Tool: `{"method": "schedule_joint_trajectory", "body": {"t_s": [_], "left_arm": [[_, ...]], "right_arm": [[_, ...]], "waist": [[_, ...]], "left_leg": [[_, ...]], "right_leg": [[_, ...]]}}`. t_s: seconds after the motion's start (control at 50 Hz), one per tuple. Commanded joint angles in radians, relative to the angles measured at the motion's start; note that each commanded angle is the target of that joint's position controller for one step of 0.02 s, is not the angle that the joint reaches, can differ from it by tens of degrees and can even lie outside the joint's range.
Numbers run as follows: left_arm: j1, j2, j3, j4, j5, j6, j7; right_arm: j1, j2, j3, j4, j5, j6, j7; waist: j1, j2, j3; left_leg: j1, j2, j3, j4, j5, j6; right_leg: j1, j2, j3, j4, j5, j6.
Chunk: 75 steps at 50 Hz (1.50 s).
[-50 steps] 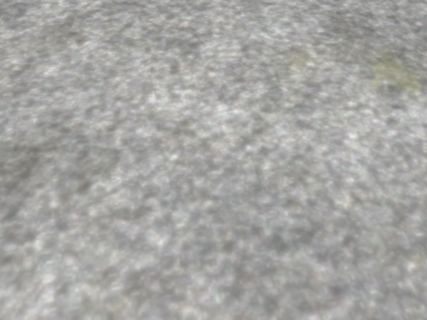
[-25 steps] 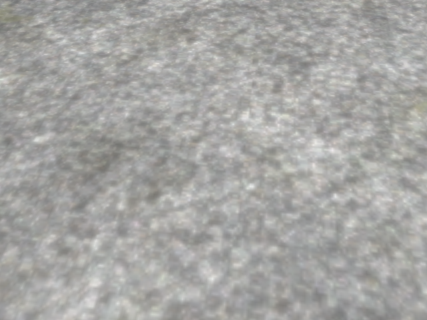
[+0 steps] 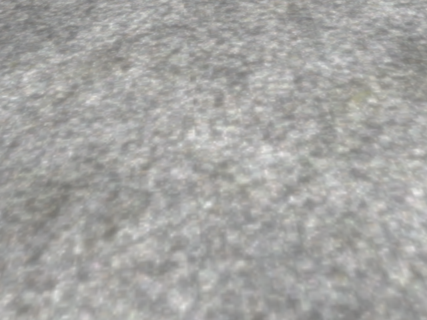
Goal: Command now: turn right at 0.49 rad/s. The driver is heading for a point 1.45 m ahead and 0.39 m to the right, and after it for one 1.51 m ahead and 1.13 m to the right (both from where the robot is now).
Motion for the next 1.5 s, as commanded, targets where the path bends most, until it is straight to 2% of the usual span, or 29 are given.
{"method": "schedule_joint_trajectory", "body": {"t_s": [0.02, 0.06, 0.18, 0.26, 0.36, 0.42, 0.44, 0.46, 0.48, 0.5, 0.56, 0.66, 0.8, 0.84, 0.86, 0.88, 0.9, 0.92, 0.96, 1.1, 1.2, 1.3, 1.36, 1.4, 1.42, 1.44, 1.46, 1.48, 1.5], "left_arm": [[0.006, 0.182, 0.041, -0.075, -0.009, -0.035, 0.016], [-0.029, 0.154, 0.028, -0.084, -0.029, -0.022, 0.037], [-0.011, 0.167, 0.036, -0.103, -0.026, 0.002, 0.062], [-0.031, 0.178, 0.043, -0.119, -0.021, 0.013, 0.061], [-0.063, 0.179, 0.047, -0.139, -0.027, 0.026, 0.05], [-0.1, 0.164, 0.043, -0.155, -0.046, 0.036, 0.055], [-0.07, 0.129, 0.034, -0.158, -0.042, 0.036, 0.057], [-0.002, 0.084, 0.023, -0.163, -0.034, 0.031, 0.053], [-0.01, 0.163, 0.049, -0.163, -0.029, 0.021, 0.052], [0.011, 0.217, 0.07, -0.144, -0.028, 0.021, 0.051], [0.029, 0.16, 0.065, -0.11, -0.033, 0.048, 0.053], [-0.074, 0.101, 0.04, -0.176, -0.04, 0.043, 0.039], [-0.033, 0.091, 0.031, -0.191, -0.03, 0.048, 0.015], [0.048, 0.095, 0.037, -0.158, -0.025, 0.047, 0.014], [0.074, 0.14, 0.047, -0.156, -0.024, 0.044, 0.022], [0.085, 0.229, 0.057, -0.181, -0.018, 0.04, 0.04], [0.136, 0.219, 0.056, -0.172, 0.005, 0.018, 0.03], [0.139, 0.192, 0.047, -0.152, 0.002, -0.002, 0.024], [0.084, 0.137, 0.025, -0.129, -0.018, -0.025, 0.028], [0.102, 0.121, 0.016, -0.103, -0.011, -0.074, 0.042], [0.137, 0.155, 0.027, -0.067, -0.021, -0.078, 0.036], [0.182, 0.163, 0.033, -0.025, -0.032, -0.072, 0.031], [0.171, 0.171, 0.036, -0.015, -0.036, -0.063, 0.03], [0.173, 0.125, 0.017, -0.013, -0.024, -0.059, 0.032], [0.217, 0.05, -0.011, -0.055, -0.009, -0.067, 0.034], [0.238, 0.023, -0.02, -0.066, -0.019, -0.087, 0.038], [0.175, 0.122, 0.006, -0.065, -0.046, -0.099, 0.032], [0.12, 0.142, 0.01, -0.077, -0.055, -0.106, 0.026], [0.091, 0.129, 0.008, -0.077, -0.043, -0.108, 0.026]], "right_arm": [[-0.051, -0.102, -0.029, -0.077, 0.001, -0.021, -0.012], [-0.034, -0.105, -0.036, -0.064, -0.002, -0.022, -0.016], [-0.042, -0.068, -0.025, -0.061, 0.005, -0.036, -0.005], [-0.051, -0.076, -0.026, -0.06, 0.009, -0.048, 0.008], [-0.025, -0.091, -0.03, -0.058, 0.016, -0.076, 0.03], [0.055, -0.097, -0.038, -0.033, 0.016, -0.089, 0.043], [0.076, -0.144, -0.05, -0.032, 0.004, -0.087, 0.039], [0.031, -0.225, -0.061, -0.051, -0.014, -0.075, 0.031], [0.036, -0.198, -0.056, -0.06, -0.044, -0.075, 0.035], [0.0, -0.152, -0.041, -0.075, -0.034, -0.077, 0.033], [-0.052, -0.095, -0.019, -0.085, 0.0, -0.068, 0.02], [0.035, -0.136, -0.03, -0.069, -0.013, -0.045, 0.006], [0.01, -0.19, -0.045, -0.059, 0.021, -0.037, 0.035], [0.008, -0.163, -0.033, -0.043, 0.041, -0.039, 0.038], [0.067, -0.112, -0.016, -0.021, 0.023, -0.045, 0.044], [0.074, -0.021, 0.022, -0.058, -0.045, -0.052, 0.057], [-0.011, -0.1, -0.004, -0.076, -0.013, -0.052, 0.044], [-0.037, -0.146, -0.019, -0.073, 0.015, -0.052, 0.044], [-0.037, -0.145, -0.026, -0.048, 0.019, -0.055, 0.048], [-0.026, -0.098, -0.017, -0.014, 0.016, -0.105, 0.062], [-0.084, -0.077, 0.001, -0.029, 0.021, -0.116, 0.076], [-0.133, -0.079, 0.014, -0.058, 0.029, -0.133, 0.096], [-0.063, -0.106, 0.007, -0.047, 0.032, -0.141, 0.1], [0.167, -0.172, -0.027, 0.018, 0.027, -0.142, 0.084], [0.311, -0.275, -0.049, 0.033, 0.005, -0.142, 0.077], [0.361, -0.273, -0.045, 0.049, 0.007, -0.144, 0.088], [0.303, -0.194, -0.02, 0.045, 0.017, -0.146, 0.089], [0.235, -0.162, -0.008, 0.033, 0.017, -0.143, 0.087], [0.184, -0.136, 0.001, 0.023, 0.01, -0.14, 0.086]], "waist": [[0.009, -0.103, -0.127], [-0.011, -0.13, -0.127], [0.004, -0.149, -0.133], [0.013, -0.181, -0.106], [0.011, -0.196, -0.121], [-0.043, -0.182, -0.134], [-0.032, -0.107, -0.158], [0.041, 0.164, -0.146], [0.009, 0.209, -0.122], [0.022, 0.125, -0.107], [0.018, 0.09, -0.063], [-0.057, 0.13, -0.088], [-0.037, 0.141, -0.116], [0.011, 0.103, -0.122], [0.002, -0.025, -0.153], [-0.031, -0.351, -0.193], [0.065, -0.282, -0.209], [0.066, -0.208, -0.15], [0.043, -0.201, -0.044], [0.022, -0.152, -0.005], [0.049, -0.147, 0.026], [0.061, -0.136, 0.056], [0.009, -0.148, 0.026], [-0.1, -0.102, -0.128], [-0.126, 0.095, -0.297], [-0.117, 0.269, -0.351], [-0.119, 0.16, -0.231], [-0.095, 0.108, -0.13], [-0.073, 0.045, -0.081]], "left_leg": [[-0.271, -0.014, -0.089, 0.224, 0.01, 0.001], [-0.221, -0.016, -0.089, 0.187, 0.118, -0.015], [-0.18, -0.051, -0.089, -0.045, 0.214, -0.049], [-0.092, -0.065, -0.096, -0.181, 0.212, -0.048], [0.014, -0.088, -0.098, -0.335, 0.191, -0.021], [0.188, -0.08, -0.076, -0.614, 0.388, 0.016], [0.303, 0.042, -0.164, -0.651, 0.468, 0.06], [0.373, 0.245, -0.387, -0.663, 0.68, 0.183], [0.306, 0.36, -0.512, -0.683, 0.735, 0.318], [0.278, 0.343, -0.442, -0.675, 0.691, 0.324], [0.271, 0.206, -0.229, -0.659, 0.593, 0.248], [0.389, 0.219, -0.137, -0.661, 0.662, 0.285], [0.32, 0.255, -0.063, -0.601, 0.728, 0.27], [0.246, 0.221, -0.018, -0.507, 0.66, 0.2], [0.127, 0.161, 0.055, -0.38, 0.491, 0.113], [-0.131, 0.039, 0.139, -0.11, -0.082, 0.0], [-0.214, 0.001, 0.025, 0.053, -0.135, -0.005], [-0.258, 0.027, -0.005, 0.112, -0.062, 0.01], [-0.314, 0.05, -0.015, 0.082, 0.11, 0.032], [-0.32, 0.046, -0.017, -0.117, 0.432, 0.021], [-0.248, 0.035, -0.009, -0.309, 0.495, 0.003], [-0.189, 0.026, -0.001, -0.413, 0.457, 0.047], [-0.051, -0.001, 0.029, -0.467, 0.424, 0.095], [0.3, -0.016, 0.031, -0.491, 0.417, 0.148], [0.634, 0.225, -0.314, -0.516, 0.306, 0.263], [0.746, 0.337, -0.705, -0.698, 0.068, 0.347], [0.663, 0.328, -0.657, -0.737, -0.039, 0.316], [0.555, 0.301, -0.53, -0.742, 0.017, 0.286], [0.46, 0.259, -0.436, -0.757, 0.119, 0.273]], "right_leg": [[0.282, -0.306, 0.418, -0.266, 0.56, -0.191], [0.246, -0.251, 0.368, -0.273, 0.543, -0.152], [0.262, -0.21, 0.382, -0.285, 0.401, -0.151], [0.179, -0.194, 0.445, -0.293, 0.259, -0.155], [0.176, -0.184, 0.544, -0.249, 0.344, -0.15], [0.137, -0.124, 0.546, -0.179, 0.34, -0.087], [0.052, -0.07, 0.491, -0.09, 0.163, -0.034], [-0.119, 0.089, 0.299, 0.112, -0.201, 0.033], [-0.216, 0.099, 0.22, 0.344, -0.354, 0.084], [-0.223, 0.044, 0.217, 0.479, -0.291, 0.11], [-0.265, 0.018, 0.176, 0.599, -0.133, 0.165], [-0.276, -0.042, 0.087, 0.4, -0.097, 0.198], [-0.016, -0.043, -0.007, 0.037, -0.056, 0.133], [0.16, -0.013, -0.021, -0.219, 0.149, 0.073], [0.323, -0.085, 0.099, -0.276, 0.361, 0.038], [0.476, -0.36, 0.427, -0.246, 0.676, -0.082], [0.364, -0.431, 0.52, -0.306, 0.387, -0.249], [0.341, -0.375, 0.485, -0.365, 0.07, -0.23], [0.3, -0.298, 0.44, -0.442, -0.276, -0.144], [0.324, -0.25, 0.303, -0.521, -0.038, -0.125], [0.272, -0.264, 0.252, -0.525, 0.021, -0.139], [0.281, -0.294, 0.233, -0.491, 0.069, -0.138], [0.293, -0.296, 0.222, -0.417, 0.203, -0.109], [0.201, -0.197, 0.123, -0.1, 0.459, -0.049], [-0.076, -0.083, 0.048, 0.284, 0.242, 0.024], [-0.312, 0.039, 0.129, 0.515, -0.266, 0.06], [-0.421, -0.024, 0.184, 0.619, -0.223, 0.05], [-0.449, -0.079, 0.147, 0.613, -0.13, 0.031], [-0.426, -0.118, 0.124, 0.571, -0.043, 0.031]]}}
